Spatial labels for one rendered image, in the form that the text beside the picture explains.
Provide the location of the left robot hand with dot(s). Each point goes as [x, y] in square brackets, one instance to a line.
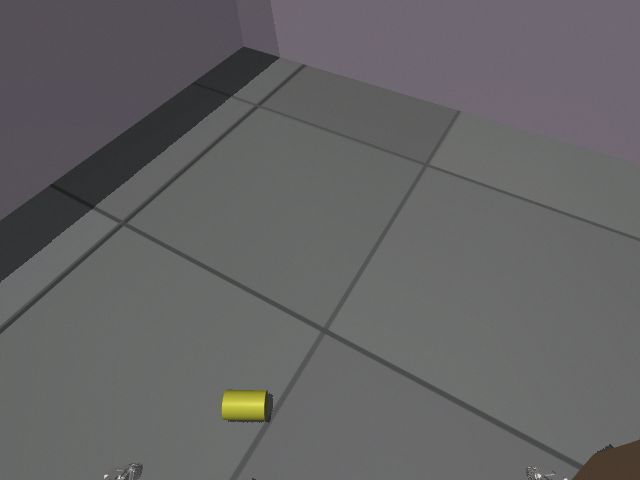
[127, 472]

